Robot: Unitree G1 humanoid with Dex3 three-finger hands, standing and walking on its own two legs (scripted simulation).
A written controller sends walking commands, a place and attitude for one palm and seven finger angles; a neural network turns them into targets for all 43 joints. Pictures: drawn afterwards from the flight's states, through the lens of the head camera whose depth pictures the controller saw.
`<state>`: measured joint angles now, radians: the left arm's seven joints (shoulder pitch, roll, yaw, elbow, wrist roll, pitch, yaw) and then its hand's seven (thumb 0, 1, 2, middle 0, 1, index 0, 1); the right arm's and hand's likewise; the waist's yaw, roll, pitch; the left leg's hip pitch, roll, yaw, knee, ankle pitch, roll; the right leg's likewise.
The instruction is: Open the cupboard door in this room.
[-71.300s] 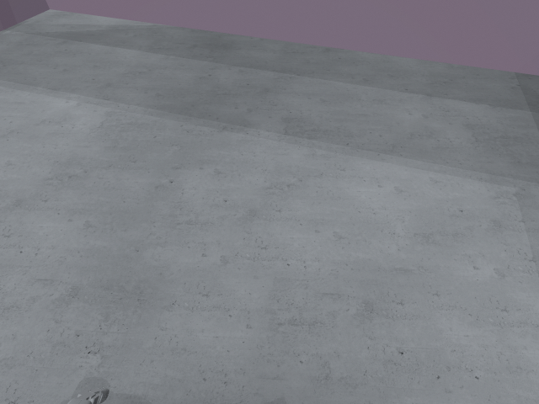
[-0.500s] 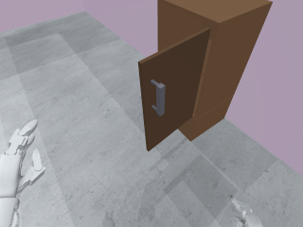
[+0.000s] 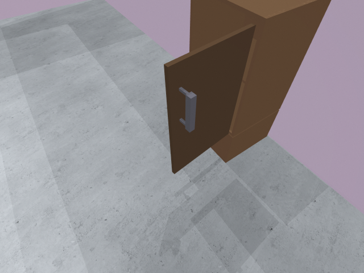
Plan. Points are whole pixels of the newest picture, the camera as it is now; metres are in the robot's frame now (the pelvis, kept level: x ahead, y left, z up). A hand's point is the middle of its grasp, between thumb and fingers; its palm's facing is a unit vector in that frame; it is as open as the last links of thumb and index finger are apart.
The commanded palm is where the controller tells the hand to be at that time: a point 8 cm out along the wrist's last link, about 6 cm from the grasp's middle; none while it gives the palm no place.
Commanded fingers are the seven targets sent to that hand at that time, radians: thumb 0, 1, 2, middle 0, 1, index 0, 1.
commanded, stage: let the arm hang, fingers relaxed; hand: left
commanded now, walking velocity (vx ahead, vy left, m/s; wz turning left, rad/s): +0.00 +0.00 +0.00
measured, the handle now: (186, 110) +0.60 +0.03 -0.04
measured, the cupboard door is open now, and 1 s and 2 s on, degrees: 96 96 96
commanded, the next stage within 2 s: look to check the result in 0.54 s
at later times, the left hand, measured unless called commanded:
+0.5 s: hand out of the picture +0.01 +0.16 -0.17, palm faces +0.05 -0.98 -0.17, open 7.3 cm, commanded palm none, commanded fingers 0.00 0.90 0.90 -0.20 -0.30 -0.20 -0.30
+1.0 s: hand out of the picture +0.02 +0.15 -0.17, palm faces +0.05 -0.98 -0.17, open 7.4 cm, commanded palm none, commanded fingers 0.00 0.90 0.90 -0.20 -0.30 -0.20 -0.30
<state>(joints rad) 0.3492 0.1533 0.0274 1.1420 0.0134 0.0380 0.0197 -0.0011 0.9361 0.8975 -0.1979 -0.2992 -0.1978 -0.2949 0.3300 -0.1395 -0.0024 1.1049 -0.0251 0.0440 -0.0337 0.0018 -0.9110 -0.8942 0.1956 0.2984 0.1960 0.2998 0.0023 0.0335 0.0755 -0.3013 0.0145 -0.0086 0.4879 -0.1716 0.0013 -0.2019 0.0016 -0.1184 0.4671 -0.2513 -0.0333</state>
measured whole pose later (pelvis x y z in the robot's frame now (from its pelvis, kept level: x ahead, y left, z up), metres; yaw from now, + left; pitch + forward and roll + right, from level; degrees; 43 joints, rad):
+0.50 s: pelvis +0.02 +0.00 +0.00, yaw -1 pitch -1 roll +0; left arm 0.28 0.11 0.03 1.13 0.01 0.01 0.03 0.01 0.92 0.90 -0.20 -0.30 -0.20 -0.29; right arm 0.30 -0.12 -0.01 1.13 -0.02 0.02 -0.04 0.00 -0.92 -0.89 0.20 0.30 0.20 0.30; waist -0.01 0.02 0.04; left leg -0.25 0.01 0.01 0.46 -0.19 0.00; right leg -0.17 0.00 -0.10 0.46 -0.27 -0.03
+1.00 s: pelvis +0.03 +0.00 +0.00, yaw -1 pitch -1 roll +0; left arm 0.29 0.11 0.02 1.14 0.01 0.00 0.03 0.00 0.91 0.90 -0.20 -0.30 -0.20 -0.29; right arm 0.27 -0.13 0.00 1.14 -0.02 0.01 -0.05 0.00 -0.92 -0.89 0.20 0.30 0.20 0.30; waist 0.00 0.02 0.05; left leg -0.21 0.01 0.01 0.42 -0.20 0.00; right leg -0.12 0.00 -0.10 0.42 -0.28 -0.03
